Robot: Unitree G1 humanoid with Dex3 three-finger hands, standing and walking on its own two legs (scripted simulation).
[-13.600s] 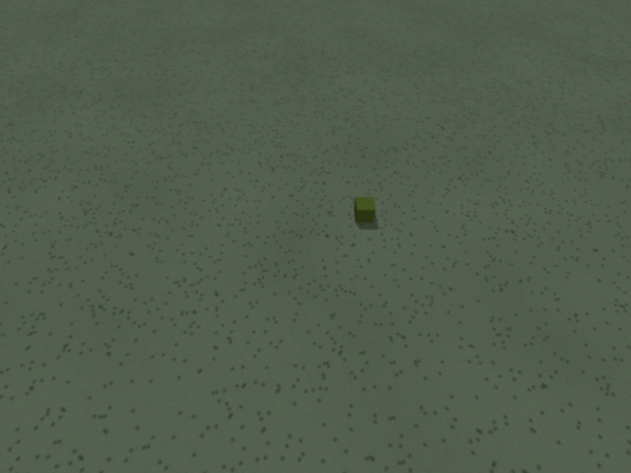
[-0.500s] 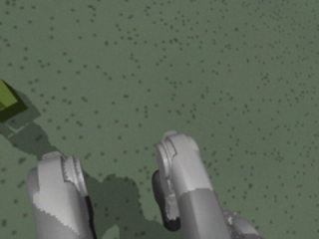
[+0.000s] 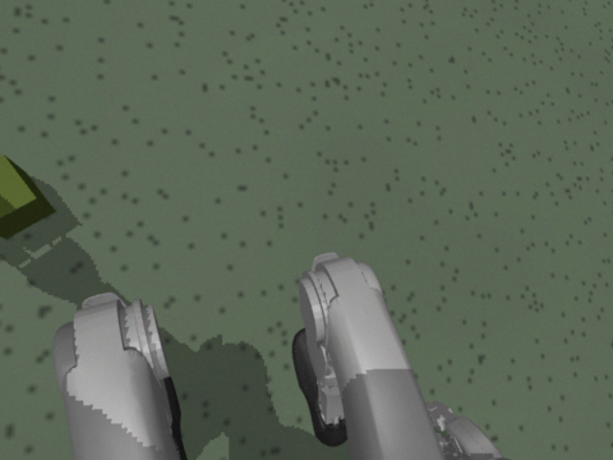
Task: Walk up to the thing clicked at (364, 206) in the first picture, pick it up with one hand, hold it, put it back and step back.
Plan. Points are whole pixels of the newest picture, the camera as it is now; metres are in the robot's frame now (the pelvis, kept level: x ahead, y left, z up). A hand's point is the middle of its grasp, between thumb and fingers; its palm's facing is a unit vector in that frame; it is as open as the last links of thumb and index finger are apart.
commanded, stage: rise first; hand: left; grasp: from above
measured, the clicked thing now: (5, 198) +0.49 +0.35 -0.29
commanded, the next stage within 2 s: approach in 1.72 s
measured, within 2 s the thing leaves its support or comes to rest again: neither
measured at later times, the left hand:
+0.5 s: hand out of the picture +0.44 +0.38 -0.16, palm faces -0.29 -0.28 -0.92, open 13.5 cm
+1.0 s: hand out of the picture +0.44 +0.38 -0.17, palm faces -0.30 -0.28 -0.91, open 13.4 cm
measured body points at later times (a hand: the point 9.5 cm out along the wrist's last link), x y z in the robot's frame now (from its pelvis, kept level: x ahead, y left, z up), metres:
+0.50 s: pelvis +0.00 +0.00 +0.00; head +0.24 +0.08 +0.37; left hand +0.45 +0.39 -0.11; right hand +0.06 -0.26 -0.10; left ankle +0.08 +0.14 -0.29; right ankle +0.10 -0.13 -0.29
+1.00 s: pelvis +0.00 +0.00 -0.01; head +0.25 +0.08 +0.36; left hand +0.45 +0.40 -0.11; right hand +0.06 -0.26 -0.11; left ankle +0.08 +0.14 -0.29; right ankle +0.10 -0.13 -0.29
